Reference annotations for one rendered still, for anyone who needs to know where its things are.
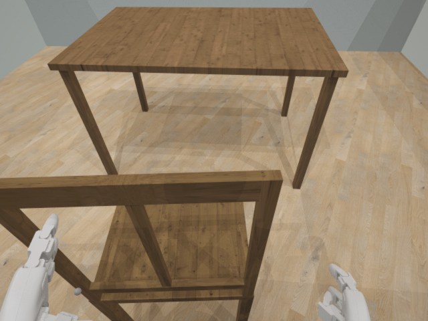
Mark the chair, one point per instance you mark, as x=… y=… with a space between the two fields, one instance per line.
x=174 y=237

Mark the table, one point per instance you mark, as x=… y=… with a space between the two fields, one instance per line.
x=256 y=41

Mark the robot left hand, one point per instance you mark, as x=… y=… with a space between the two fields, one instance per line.
x=28 y=289

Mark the robot right hand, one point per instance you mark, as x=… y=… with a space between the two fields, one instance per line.
x=349 y=306

